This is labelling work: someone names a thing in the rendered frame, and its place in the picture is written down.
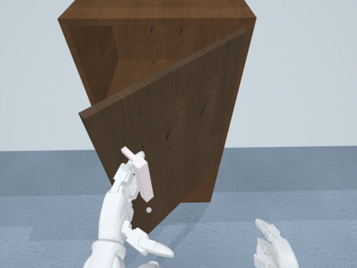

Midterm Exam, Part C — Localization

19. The left robot hand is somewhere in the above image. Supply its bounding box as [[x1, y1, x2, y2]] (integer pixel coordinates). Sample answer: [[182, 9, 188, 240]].
[[98, 151, 174, 257]]

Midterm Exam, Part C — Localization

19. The right robot hand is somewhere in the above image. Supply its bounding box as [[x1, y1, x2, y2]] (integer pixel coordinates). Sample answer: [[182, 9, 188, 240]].
[[254, 219, 299, 268]]

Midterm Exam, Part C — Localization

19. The left robot forearm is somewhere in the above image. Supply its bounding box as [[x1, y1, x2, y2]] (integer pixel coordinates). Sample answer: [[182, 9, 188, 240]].
[[83, 239, 126, 268]]

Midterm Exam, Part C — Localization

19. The cupboard door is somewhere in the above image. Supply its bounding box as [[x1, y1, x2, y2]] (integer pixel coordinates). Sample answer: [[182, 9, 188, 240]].
[[78, 29, 248, 234]]

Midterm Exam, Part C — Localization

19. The handle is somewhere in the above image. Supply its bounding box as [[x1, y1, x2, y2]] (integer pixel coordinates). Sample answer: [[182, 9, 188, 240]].
[[121, 147, 154, 202]]

